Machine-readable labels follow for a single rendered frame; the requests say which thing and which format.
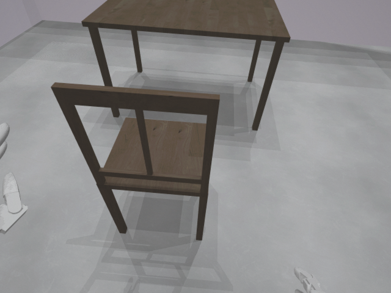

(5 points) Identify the table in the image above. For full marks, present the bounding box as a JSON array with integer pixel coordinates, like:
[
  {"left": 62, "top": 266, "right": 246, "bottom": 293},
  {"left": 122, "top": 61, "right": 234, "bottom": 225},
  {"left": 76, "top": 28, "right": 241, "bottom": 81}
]
[{"left": 81, "top": 0, "right": 291, "bottom": 131}]

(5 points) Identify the chair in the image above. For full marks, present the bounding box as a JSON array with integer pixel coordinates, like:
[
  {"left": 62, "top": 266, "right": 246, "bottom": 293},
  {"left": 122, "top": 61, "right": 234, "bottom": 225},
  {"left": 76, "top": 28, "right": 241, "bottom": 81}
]
[{"left": 51, "top": 82, "right": 220, "bottom": 241}]

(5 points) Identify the right robot hand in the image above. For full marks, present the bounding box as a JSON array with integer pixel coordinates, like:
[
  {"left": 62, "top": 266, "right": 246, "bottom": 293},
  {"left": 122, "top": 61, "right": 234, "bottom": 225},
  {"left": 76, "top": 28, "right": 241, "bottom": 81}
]
[{"left": 294, "top": 267, "right": 326, "bottom": 293}]

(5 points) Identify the left robot hand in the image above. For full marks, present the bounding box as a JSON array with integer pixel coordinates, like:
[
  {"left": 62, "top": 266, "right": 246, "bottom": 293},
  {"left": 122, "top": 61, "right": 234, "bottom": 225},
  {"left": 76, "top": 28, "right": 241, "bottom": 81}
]
[{"left": 0, "top": 123, "right": 27, "bottom": 234}]

